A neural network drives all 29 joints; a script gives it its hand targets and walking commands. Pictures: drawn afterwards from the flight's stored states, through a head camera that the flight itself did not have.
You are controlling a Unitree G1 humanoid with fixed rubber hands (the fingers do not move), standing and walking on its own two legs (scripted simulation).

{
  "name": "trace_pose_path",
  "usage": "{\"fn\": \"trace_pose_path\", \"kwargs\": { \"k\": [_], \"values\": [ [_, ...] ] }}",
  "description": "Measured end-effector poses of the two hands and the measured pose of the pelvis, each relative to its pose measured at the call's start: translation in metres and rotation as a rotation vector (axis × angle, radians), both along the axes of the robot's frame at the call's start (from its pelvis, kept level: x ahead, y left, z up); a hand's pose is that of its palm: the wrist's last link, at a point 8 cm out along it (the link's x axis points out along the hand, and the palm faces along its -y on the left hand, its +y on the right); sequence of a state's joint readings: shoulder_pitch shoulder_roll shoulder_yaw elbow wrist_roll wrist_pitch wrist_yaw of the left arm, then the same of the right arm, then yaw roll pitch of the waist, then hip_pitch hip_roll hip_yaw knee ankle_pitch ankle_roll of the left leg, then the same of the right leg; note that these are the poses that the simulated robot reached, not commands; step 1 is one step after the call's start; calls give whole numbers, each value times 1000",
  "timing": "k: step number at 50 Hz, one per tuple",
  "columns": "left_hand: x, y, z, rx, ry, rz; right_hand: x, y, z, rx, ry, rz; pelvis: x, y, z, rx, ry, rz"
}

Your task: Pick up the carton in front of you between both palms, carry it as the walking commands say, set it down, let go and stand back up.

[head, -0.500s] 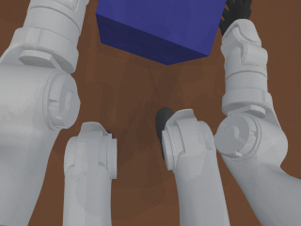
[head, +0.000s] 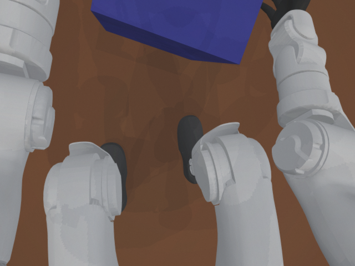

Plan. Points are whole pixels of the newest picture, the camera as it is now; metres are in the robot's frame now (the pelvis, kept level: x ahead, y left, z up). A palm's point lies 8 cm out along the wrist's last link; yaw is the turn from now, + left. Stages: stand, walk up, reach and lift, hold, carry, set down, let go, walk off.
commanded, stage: set down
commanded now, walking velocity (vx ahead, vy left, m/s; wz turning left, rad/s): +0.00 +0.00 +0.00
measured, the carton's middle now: out of the picture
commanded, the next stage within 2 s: let go in 1.10 s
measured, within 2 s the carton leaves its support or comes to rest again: neither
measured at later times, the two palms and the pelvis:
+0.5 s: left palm out of the picture +0.63 +0.11 -0.04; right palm out of the picture +0.51 -0.24 -0.05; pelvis +0.00 -0.01 +0.07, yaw -1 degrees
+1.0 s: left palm out of the picture +0.63 +0.12 +0.10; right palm out of the picture +0.51 -0.25 +0.10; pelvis +0.02 -0.01 +0.20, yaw +1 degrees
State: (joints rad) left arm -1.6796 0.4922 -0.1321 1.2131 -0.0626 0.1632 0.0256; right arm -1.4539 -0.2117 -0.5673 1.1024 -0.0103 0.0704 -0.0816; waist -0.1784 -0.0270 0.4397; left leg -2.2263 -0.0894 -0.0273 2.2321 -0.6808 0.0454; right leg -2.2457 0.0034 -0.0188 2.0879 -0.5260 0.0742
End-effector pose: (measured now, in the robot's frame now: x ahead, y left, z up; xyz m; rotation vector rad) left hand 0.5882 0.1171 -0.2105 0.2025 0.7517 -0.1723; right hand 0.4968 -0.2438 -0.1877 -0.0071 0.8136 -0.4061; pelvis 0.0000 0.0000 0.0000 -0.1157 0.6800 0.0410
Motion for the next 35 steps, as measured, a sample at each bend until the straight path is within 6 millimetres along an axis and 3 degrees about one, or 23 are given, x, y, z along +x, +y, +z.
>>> {"fn": "trace_pose_path", "kwargs": {
  "k": [4,8,13,23,35],
  "values": [
    [12,-5,11,-13,-58,-8,3,-12,2,5,-33,-15,-3,-6,-4,9,-12,-3],
    [30,-15,43,-36,-130,-2,11,-13,15,21,-87,-31,-7,-12,-5,14,-28,-12],
    [40,-13,83,9,-139,8,20,-2,46,55,-146,-30,-9,-15,3,24,-34,-32],
    [39,-4,157,-20,-83,17,13,1,127,17,-146,-44,-4,-9,56,31,45,-37],
    [42,6,216,-4,-112,4,16,-1,193,14,-159,-48,5,0,111,30,142,-33]
  ]
}}
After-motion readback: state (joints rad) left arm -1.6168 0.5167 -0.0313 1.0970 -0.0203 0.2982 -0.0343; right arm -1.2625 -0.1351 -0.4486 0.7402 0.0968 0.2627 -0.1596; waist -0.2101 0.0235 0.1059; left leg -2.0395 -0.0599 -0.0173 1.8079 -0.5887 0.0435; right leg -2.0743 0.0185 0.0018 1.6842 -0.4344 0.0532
